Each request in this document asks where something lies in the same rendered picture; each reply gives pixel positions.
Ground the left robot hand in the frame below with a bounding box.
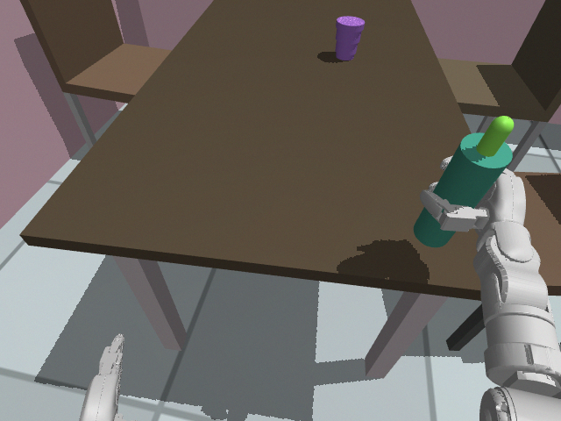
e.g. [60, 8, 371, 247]
[80, 333, 137, 421]

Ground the right robot arm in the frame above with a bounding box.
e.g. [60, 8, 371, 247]
[473, 221, 561, 421]

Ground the chair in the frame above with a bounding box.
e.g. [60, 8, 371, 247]
[446, 172, 561, 351]
[437, 0, 561, 172]
[20, 0, 172, 150]

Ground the right robot hand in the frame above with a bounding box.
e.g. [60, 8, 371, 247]
[420, 156, 526, 235]

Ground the table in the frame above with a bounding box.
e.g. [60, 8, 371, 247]
[19, 0, 481, 379]

